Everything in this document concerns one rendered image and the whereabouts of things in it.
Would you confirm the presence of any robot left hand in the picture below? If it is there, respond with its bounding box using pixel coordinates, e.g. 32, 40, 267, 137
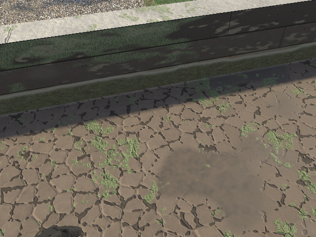
36, 225, 82, 237

